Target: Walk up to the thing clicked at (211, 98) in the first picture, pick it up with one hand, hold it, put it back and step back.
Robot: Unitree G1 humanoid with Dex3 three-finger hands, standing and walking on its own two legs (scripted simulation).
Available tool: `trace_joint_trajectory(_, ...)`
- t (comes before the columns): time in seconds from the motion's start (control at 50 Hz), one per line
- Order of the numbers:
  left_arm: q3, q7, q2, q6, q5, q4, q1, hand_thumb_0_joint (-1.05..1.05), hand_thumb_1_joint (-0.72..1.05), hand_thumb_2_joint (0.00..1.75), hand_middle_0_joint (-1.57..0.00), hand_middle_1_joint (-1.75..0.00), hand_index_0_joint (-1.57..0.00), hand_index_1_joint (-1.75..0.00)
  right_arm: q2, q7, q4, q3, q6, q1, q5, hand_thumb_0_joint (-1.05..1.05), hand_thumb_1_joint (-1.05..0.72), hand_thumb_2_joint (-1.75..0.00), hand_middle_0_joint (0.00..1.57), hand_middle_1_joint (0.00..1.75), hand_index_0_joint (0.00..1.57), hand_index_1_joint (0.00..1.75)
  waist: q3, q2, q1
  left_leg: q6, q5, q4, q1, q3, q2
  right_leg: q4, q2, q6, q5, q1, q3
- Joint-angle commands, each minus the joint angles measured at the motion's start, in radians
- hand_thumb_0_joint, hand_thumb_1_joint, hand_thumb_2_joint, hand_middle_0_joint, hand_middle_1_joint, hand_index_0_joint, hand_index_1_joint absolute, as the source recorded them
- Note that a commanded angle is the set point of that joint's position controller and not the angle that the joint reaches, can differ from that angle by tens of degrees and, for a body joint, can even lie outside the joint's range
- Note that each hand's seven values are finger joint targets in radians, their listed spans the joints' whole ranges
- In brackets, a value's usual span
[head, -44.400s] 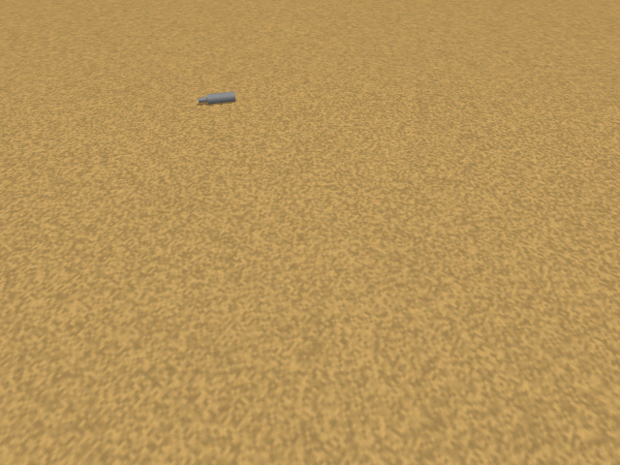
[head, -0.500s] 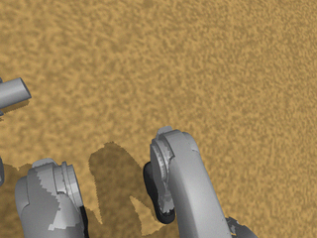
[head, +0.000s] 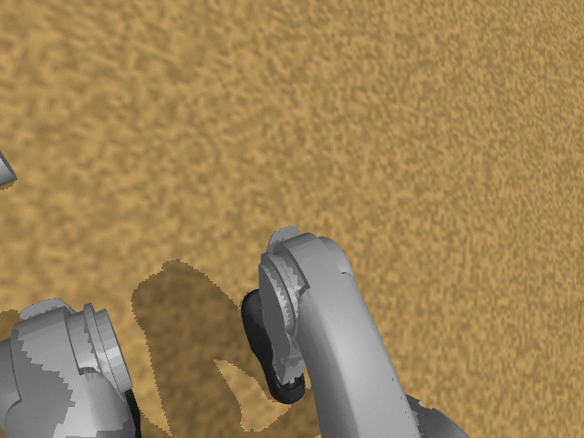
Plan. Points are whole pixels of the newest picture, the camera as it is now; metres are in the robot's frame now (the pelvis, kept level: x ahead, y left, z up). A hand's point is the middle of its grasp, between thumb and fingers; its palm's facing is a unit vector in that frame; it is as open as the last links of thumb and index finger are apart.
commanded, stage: rest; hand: left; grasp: from above
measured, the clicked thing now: out of the picture +0.46 +0.33 -0.27
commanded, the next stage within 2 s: open in 0.48 s
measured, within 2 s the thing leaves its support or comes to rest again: rests again in 0.02 s
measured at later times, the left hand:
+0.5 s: hand out of the picture +0.46 +0.30 -0.25, palm faces -0.41 -0.21 -0.89, open 8.4 cm
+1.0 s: hand out of the picture +0.46 +0.30 -0.24, palm faces -0.41 -0.19 -0.89, open 10.3 cm
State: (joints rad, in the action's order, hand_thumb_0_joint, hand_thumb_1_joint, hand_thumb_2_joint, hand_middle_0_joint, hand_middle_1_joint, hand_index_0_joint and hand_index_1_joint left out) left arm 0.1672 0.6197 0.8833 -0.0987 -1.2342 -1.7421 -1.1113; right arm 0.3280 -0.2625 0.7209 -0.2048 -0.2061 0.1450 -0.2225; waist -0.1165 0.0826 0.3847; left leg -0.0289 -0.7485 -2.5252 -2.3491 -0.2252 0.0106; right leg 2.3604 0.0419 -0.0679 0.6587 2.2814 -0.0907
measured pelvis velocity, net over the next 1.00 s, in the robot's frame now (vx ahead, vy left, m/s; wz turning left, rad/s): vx -0.01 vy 0.00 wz -0.04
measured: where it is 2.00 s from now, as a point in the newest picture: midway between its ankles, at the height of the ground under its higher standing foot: (207, 405)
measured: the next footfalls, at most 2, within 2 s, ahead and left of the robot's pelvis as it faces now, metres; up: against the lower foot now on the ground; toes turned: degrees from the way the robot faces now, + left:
none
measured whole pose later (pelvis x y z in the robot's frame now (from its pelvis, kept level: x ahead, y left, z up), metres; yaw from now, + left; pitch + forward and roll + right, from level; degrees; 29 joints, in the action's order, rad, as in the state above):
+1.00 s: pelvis -0.01 +0.00 +0.00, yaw -2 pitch +28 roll -15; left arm 0.14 0.64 1.02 -0.11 -1.22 -1.83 -1.17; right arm 0.37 -0.29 0.68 -0.28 -0.29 0.15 -0.24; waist -0.19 0.12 0.43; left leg -0.02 -0.73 -2.54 -2.33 -0.27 0.00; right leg 2.33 0.06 -0.08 0.62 2.24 -0.13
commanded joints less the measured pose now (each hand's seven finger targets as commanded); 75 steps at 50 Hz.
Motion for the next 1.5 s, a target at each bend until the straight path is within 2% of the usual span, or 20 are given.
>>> trace_joint_trajectory(0.0, -0.003, 0.057, 0.265, -0.001, 0.019, 0.130, -0.340, 0.00, 0.83, 0.40, -1.16, -0.38, -1.19, -0.36, 0.323, -0.004, 0.030, 0.073, -0.019, 0.231, 0.002, 0.00, -0.89, -0.89, 0.20, 0.30, 0.20, 0.30, 0.687, -0.501, 0.046, 0.042, 0.274, 0.250, 0.503, 0.122, -0.026, -0.186, 0.027, 0.089, -0.282, -0.398, -0.147)
trace_joint_trajectory(0.04, 0.000, 0.061, 0.266, 0.005, 0.026, 0.111, -0.294, 0.00, 0.83, 0.43, -1.17, -0.39, -1.19, -0.37, 0.329, -0.003, 0.016, 0.070, -0.021, 0.216, 0.006, 0.00, -0.89, -0.90, 0.20, 0.30, 0.20, 0.30, 0.685, -0.514, 0.030, 0.037, 0.279, 0.269, 0.513, 0.118, -0.026, -0.186, 0.029, 0.091, -0.275, -0.396, -0.152)
trace_joint_trajectory(0.12, -0.022, 0.053, 0.256, -0.001, 0.016, 0.101, -0.332, 0.00, 0.82, 0.40, -1.15, -0.39, -1.18, -0.37, 0.338, -0.013, 0.023, 0.063, -0.041, 0.215, -0.001, 0.00, -0.89, -0.90, 0.20, 0.30, 0.20, 0.30, 0.659, -0.513, 0.063, 0.035, 0.263, 0.260, 0.518, 0.103, -0.030, -0.179, 0.032, 0.091, -0.267, -0.374, -0.164)
trace_joint_trajectory(0.18, -0.010, 0.062, 0.284, 0.000, 0.026, 0.112, -0.299, 0.00, 0.81, 0.42, -1.16, -0.39, -1.18, -0.37, 0.344, -0.013, 0.010, 0.058, -0.043, 0.208, 0.006, 0.00, -0.89, -0.90, 0.20, 0.30, 0.20, 0.30, 0.695, -0.518, 0.037, 0.032, 0.295, 0.268, 0.539, 0.100, -0.031, -0.180, 0.035, 0.092, -0.289, -0.410, -0.163)
trace_joint_trajectory(0.24, -0.029, 0.063, 0.262, 0.003, 0.017, 0.094, -0.328, 0.00, 0.80, 0.41, -1.14, -0.41, -1.16, -0.38, 0.344, -0.023, 0.022, 0.049, -0.053, 0.225, -0.004, 0.00, -0.89, -0.90, 0.20, 0.30, 0.20, 0.30, 0.664, -0.526, 0.070, 0.030, 0.301, 0.260, 0.538, 0.097, -0.033, -0.176, 0.034, 0.089, -0.302, -0.407, -0.168)
trace_joint_trajectory(0.28, 0.009, 0.069, 0.310, 0.003, 0.026, 0.094, -0.322, 0.00, 0.81, 0.38, -1.15, -0.38, -1.17, -0.36, 0.360, -0.024, 0.007, 0.054, -0.059, 0.215, -0.002, 0.00, -0.89, -0.90, 0.20, 0.30, 0.20, 0.30, 0.653, -0.523, 0.064, 0.029, 0.301, 0.261, 0.541, 0.090, -0.037, -0.173, 0.032, 0.089, -0.299, -0.390, -0.172)
trace_joint_trajectory(0.38, 0.015, 0.071, 0.304, 0.007, 0.024, 0.048, -0.288, 0.00, 0.74, 0.42, -1.11, -0.40, -1.12, -0.38, 0.360, -0.026, 0.011, 0.044, -0.058, 0.228, -0.005, 0.00, -0.90, -0.90, 0.20, 0.30, 0.20, 0.30, 0.646, -0.495, 0.071, 0.034, 0.320, 0.256, 0.508, 0.093, -0.035, -0.189, 0.037, 0.087, -0.318, -0.432, -0.170)
trace_joint_trajectory(0.42, -0.015, 0.060, 0.282, 0.001, 0.028, 0.047, -0.318, 0.00, 0.75, 0.40, -1.11, -0.40, -1.13, -0.38, 0.359, -0.027, 0.009, 0.040, -0.067, 0.212, -0.005, 0.00, -0.90, -0.90, 0.20, 0.30, 0.20, 0.30, 0.619, -0.512, 0.078, 0.031, 0.289, 0.261, 0.507, 0.087, -0.037, -0.185, 0.038, 0.090, -0.290, -0.399, -0.173)
trace_joint_trajectory(0.52, 0.023, 0.056, 0.338, -0.004, 0.021, 0.007, -0.272, 0.00, 0.79, 0.40, -1.14, -0.39, -1.16, -0.37, 0.380, -0.026, 0.007, 0.037, -0.070, 0.227, -0.009, 0.00, -0.89, -0.90, 0.20, 0.30, 0.20, 0.30, 0.608, -0.489, 0.078, 0.031, 0.280, 0.265, 0.507, 0.074, -0.038, -0.187, 0.036, 0.087, -0.276, -0.412, -0.180)
trace_joint_trajectory(0.56, -0.017, 0.050, 0.305, -0.011, 0.025, 0.016, -0.308, 0.00, 0.79, 0.38, -1.14, -0.40, -1.16, -0.37, 0.372, -0.029, 0.001, 0.027, -0.075, 0.211, -0.010, 0.00, -0.90, -0.90, 0.20, 0.30, 0.20, 0.30, 0.578, -0.486, 0.094, 0.038, 0.249, 0.251, 0.471, 0.085, -0.036, -0.192, 0.040, 0.086, -0.259, -0.416, -0.174)
trace_joint_trajectory(0.64, 0.004, 0.054, 0.356, -0.015, 0.026, 0.016, -0.281, 0.00, 0.47, 0.36, -0.82, -0.44, -0.84, -0.41, 0.386, -0.023, -0.003, 0.024, -0.074, 0.221, -0.011, 0.00, -0.89, -0.90, 0.20, 0.30, 0.20, 0.30, 0.610, -0.481, 0.085, 0.038, 0.258, 0.262, 0.482, 0.077, -0.038, -0.202, 0.041, 0.084, -0.264, -0.441, -0.181)
trace_joint_trajectory(0.66, -0.019, 0.053, 0.335, -0.017, 0.023, 0.022, -0.287, 0.00, 0.39, 0.40, -0.75, -0.45, -0.77, -0.43, 0.377, -0.021, -0.003, 0.025, -0.073, 0.214, -0.004, 0.00, -0.89, -0.90, 0.20, 0.30, 0.20, 0.30, 0.600, -0.478, 0.081, 0.037, 0.259, 0.254, 0.477, 0.082, -0.040, -0.200, 0.043, 0.084, -0.270, -0.439, -0.175)
trace_joint_trajectory(0.68, 0.003, 0.057, 0.353, -0.019, 0.025, 0.017, -0.288, 0.00, 0.31, 0.37, -0.72, -0.44, -0.74, -0.42, 0.378, -0.020, 0.000, 0.021, -0.072, 0.219, -0.009, 0.00, -0.89, -0.90, 0.20, 0.30, 0.20, 0.30, 0.599, -0.470, 0.087, 0.039, 0.261, 0.255, 0.473, 0.078, -0.039, -0.200, 0.040, 0.082, -0.269, -0.434, -0.180)
trace_joint_trajectory(0.74, -0.034, 0.052, 0.316, -0.024, 0.018, 0.030, -0.313, 0.00, 0.13, 0.43, -0.62, -0.51, -0.64, -0.49, 0.380, -0.023, -0.008, 0.022, -0.078, 0.210, -0.010, 0.00, -0.89, -0.90, 0.20, 0.30, 0.20, 0.30, 0.570, -0.509, 0.096, 0.030, 0.248, 0.268, 0.504, 0.069, -0.042, -0.193, 0.039, 0.086, -0.257, -0.398, -0.184)
trace_joint_trajectory(0.76, -0.005, 0.059, 0.349, -0.023, 0.022, 0.008, -0.298, 0.00, 0.11, 0.44, -0.60, -0.53, -0.62, -0.51, 0.388, -0.021, -0.001, 0.022, -0.074, 0.215, -0.009, 0.00, -0.89, -0.90, 0.20, 0.30, 0.20, 0.30, 0.576, -0.491, 0.092, 0.028, 0.249, 0.276, 0.509, 0.058, -0.045, -0.190, 0.040, 0.086, -0.255, -0.393, -0.191)
trace_joint_trajectory(0.82, -0.005, 0.066, 0.357, -0.022, 0.013, 0.007, -0.285, 0.00, 0.03, 0.52, -0.56, -0.56, -0.57, -0.55, 0.388, -0.021, -0.006, 0.017, -0.070, 0.220, -0.011, 0.00, -0.89, -0.90, 0.20, 0.30, 0.20, 0.30, 0.584, -0.496, 0.091, 0.030, 0.264, 0.272, 0.492, 0.069, -0.043, -0.198, 0.043, 0.085, -0.275, -0.434, -0.184)
trace_joint_trajectory(0.84, -0.039, 0.060, 0.311, -0.020, 0.019, 0.010, -0.299, 0.00, 0.01, 0.53, -0.55, -0.57, -0.56, -0.56, 0.378, -0.021, -0.014, 0.016, -0.075, 0.207, -0.011, 0.00, -0.89, -0.90, 0.20, 0.30, 0.20, 0.30, 0.570, -0.498, 0.097, 0.030, 0.252, 0.268, 0.493, 0.074, -0.041, -0.198, 0.043, 0.087, -0.266, -0.422, -0.181)
trace_joint_trajectory(1.12, -0.025, 0.064, 0.350, -0.012, 0.042, 0.011, -0.279, 0.00, -0.26, 0.75, -0.33, -0.76, -0.33, -0.76, 0.384, -0.016, -0.014, 0.009, -0.072, 0.208, -0.007, 0.00, -0.89, -0.90, 0.20, 0.30, 0.20, 0.30, 0.580, -0.510, 0.091, 0.023, 0.266, 0.289, 0.517, 0.057, -0.048, -0.208, 0.041, 0.087, -0.280, -0.435, -0.186)
trace_joint_trajectory(1.16, -0.044, 0.061, 0.332, -0.012, 0.032, 0.023, -0.306, 0.00, -0.29, 0.78, -0.29, -0.80, -0.29, -0.80, 0.383, -0.017, -0.015, 0.009, -0.074, 0.211, -0.006, 0.00, -0.89, -0.90, 0.20, 0.30, 0.20, 0.30, 0.564, -0.510, 0.108, 0.026, 0.269, 0.275, 0.512, 0.063, -0.047, -0.205, 0.041, 0.085, -0.289, -0.427, -0.185)
trace_joint_trajectory(1.48, -0.048, 0.041, 0.344, -0.011, 0.046, 0.030, -0.305, 0.00, -0.40, 0.90, -0.20, -0.90, -0.19, -0.91, 0.382, -0.011, -0.030, -0.002, -0.072, 0.212, -0.007, 0.00, -0.89, -0.90, 0.20, 0.30, 0.20, 0.30, 0.541, -0.484, 0.114, 0.030, 0.232, 0.283, 0.501, 0.061, -0.046, -0.223, 0.035, 0.082, -0.257, -0.423, -0.185)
